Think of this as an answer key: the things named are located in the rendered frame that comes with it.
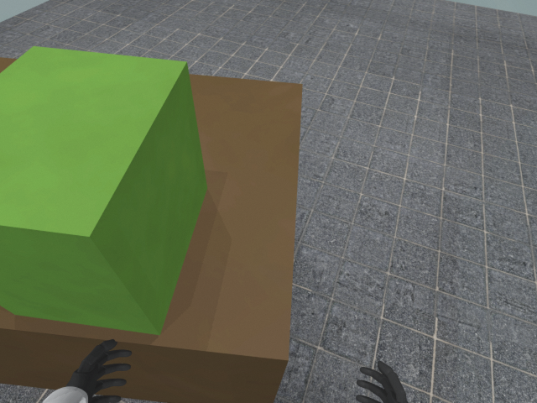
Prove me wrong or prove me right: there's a left robot hand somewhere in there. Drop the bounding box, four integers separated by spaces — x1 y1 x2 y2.
66 339 132 403

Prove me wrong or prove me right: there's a right robot hand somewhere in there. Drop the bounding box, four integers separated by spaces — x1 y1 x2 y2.
356 361 409 403

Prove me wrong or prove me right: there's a robot left forearm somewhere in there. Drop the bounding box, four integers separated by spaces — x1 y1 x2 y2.
43 386 88 403

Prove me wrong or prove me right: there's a pedestal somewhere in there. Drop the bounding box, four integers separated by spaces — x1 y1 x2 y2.
0 57 303 403

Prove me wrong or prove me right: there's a carton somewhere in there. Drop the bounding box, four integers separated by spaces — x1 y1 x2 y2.
0 46 207 335

